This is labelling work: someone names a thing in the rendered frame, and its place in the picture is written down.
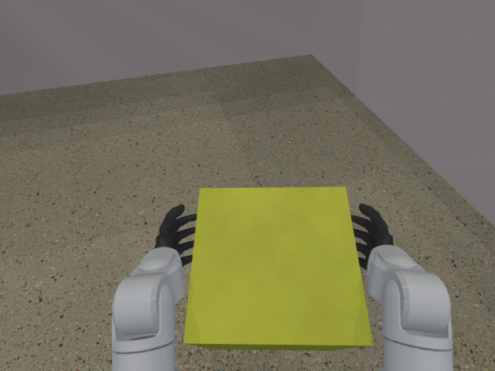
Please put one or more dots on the robot left forearm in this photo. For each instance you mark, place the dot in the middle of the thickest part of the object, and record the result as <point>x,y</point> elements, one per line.
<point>143,313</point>

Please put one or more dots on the carton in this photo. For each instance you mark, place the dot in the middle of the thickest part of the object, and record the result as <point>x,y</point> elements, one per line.
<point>276,269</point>

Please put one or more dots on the robot left hand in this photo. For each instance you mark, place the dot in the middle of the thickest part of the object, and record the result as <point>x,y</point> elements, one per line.
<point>168,235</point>

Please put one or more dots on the robot right forearm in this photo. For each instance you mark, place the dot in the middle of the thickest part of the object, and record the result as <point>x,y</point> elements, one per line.
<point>416,312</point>

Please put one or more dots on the robot right hand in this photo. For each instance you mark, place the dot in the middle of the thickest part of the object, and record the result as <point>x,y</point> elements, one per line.
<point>378,232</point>

